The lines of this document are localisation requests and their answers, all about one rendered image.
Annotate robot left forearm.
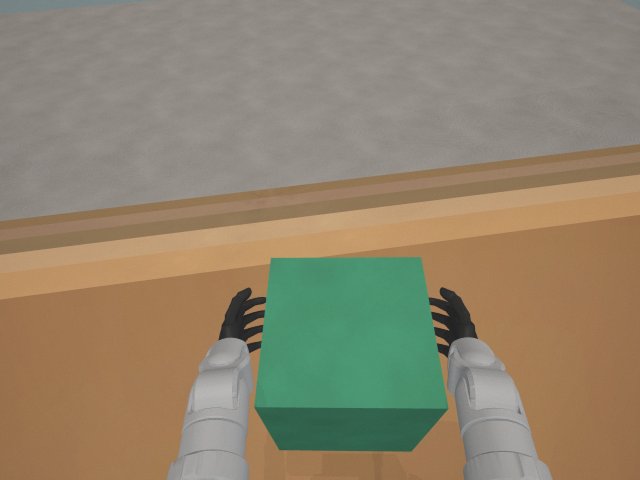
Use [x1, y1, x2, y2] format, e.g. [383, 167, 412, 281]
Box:
[167, 338, 254, 480]

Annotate left robot hand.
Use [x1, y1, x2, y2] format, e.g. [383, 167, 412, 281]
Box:
[218, 288, 266, 353]

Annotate robot right forearm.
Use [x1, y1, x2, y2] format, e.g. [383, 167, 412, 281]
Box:
[447, 337, 553, 480]

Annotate right robot hand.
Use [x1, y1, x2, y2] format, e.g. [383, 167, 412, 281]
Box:
[429, 287, 478, 358]

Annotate carton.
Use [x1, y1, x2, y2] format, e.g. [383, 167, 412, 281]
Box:
[254, 257, 449, 452]

